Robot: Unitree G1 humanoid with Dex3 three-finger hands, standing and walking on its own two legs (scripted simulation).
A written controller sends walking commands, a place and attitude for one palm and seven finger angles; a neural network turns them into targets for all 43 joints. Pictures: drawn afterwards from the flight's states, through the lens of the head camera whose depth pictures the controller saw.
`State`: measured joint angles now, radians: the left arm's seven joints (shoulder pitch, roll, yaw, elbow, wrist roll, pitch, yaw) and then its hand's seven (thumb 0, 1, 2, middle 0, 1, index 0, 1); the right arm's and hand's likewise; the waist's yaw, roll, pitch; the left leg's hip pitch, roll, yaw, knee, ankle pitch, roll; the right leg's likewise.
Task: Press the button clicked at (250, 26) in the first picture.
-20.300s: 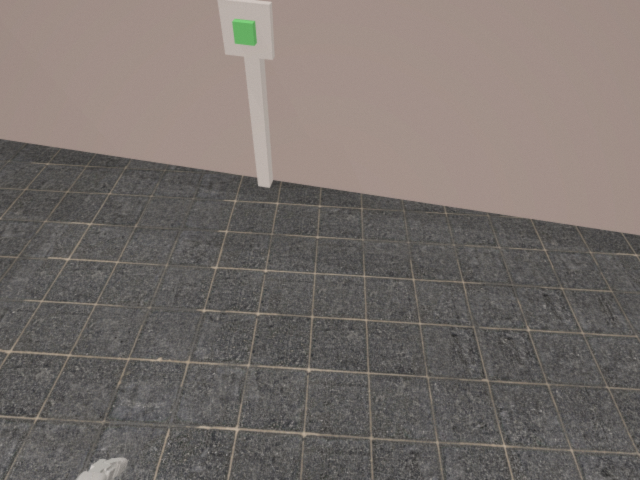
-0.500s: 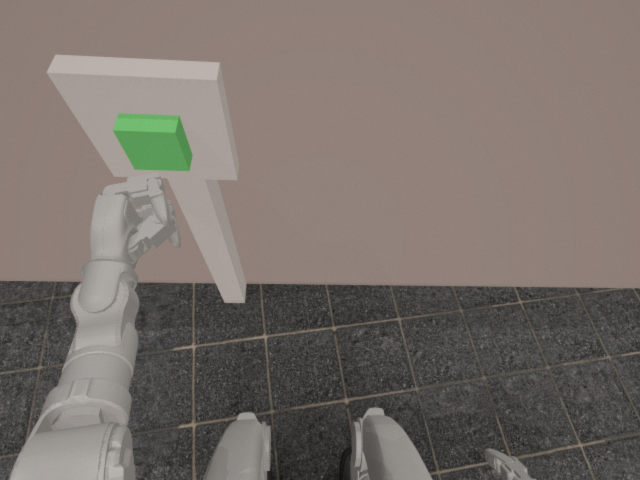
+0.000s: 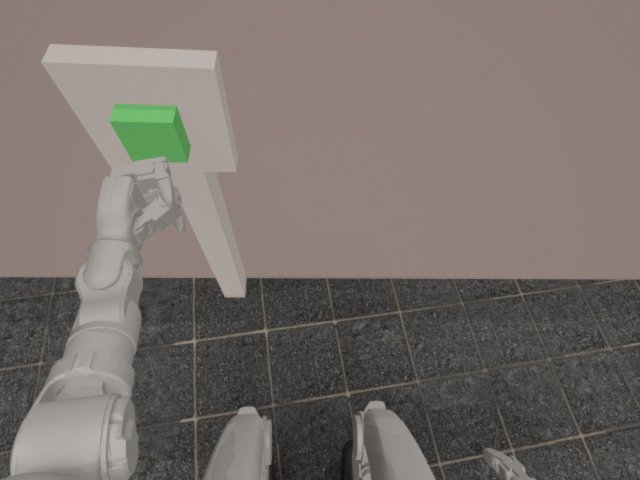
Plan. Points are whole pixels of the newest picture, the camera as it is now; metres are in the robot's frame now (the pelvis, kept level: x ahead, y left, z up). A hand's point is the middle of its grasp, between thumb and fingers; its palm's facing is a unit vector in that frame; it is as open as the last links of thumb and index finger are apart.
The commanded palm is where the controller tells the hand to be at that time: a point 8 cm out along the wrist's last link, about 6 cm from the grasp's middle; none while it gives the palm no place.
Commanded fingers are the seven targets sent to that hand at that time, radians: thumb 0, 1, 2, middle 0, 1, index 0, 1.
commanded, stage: press the button with the knuckle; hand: left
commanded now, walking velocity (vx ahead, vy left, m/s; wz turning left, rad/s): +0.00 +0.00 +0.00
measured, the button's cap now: (154, 132) +0.53 +0.21 +0.07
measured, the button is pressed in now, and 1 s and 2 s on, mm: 0 10 0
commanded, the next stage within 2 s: hold the button down briefly in 0.88 s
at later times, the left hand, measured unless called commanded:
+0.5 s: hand (184, 187) +0.46 +0.17 +0.04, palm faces +0.01 -1.00 -0.03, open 3.0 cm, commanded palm +0.45 +0.22 +0.04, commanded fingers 0.00 0.90 0.90 -1.30 -1.50 -1.30 -1.50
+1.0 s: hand (182, 178) +0.48 +0.18 +0.04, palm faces -0.01 -1.00 -0.05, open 2.8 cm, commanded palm +0.50 +0.21 +0.04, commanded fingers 0.00 0.90 0.90 -1.30 -1.50 -1.30 -1.50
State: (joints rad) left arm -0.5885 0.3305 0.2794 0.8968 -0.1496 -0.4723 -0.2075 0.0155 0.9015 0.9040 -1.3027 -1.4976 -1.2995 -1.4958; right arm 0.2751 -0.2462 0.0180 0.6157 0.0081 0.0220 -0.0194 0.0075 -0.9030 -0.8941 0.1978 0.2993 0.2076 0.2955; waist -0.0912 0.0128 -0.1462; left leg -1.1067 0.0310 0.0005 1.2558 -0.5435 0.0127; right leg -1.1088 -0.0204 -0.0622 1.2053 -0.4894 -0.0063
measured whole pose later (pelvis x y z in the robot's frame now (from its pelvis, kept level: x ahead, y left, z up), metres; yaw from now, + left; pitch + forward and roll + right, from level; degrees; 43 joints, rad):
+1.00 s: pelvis -0.03 +0.00 -0.02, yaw +0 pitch +25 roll -3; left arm -0.91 0.48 0.32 1.19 -0.07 -0.50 -0.21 -0.03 0.75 0.98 -1.30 -1.50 -1.38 -1.50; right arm 0.30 -0.27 0.05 0.65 -0.01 0.01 -0.03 0.01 -0.90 -0.89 0.20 0.30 0.21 0.30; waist -0.17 0.02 -0.14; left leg -1.27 0.03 -0.04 1.34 -0.52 0.00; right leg -1.25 -0.02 -0.10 1.27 -0.46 -0.02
